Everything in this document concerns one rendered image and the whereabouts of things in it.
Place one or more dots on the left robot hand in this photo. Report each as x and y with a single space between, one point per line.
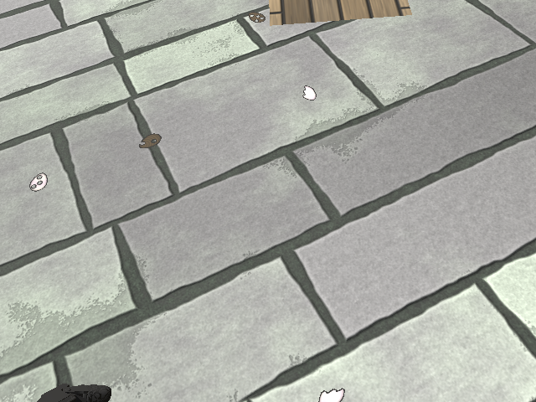
80 393

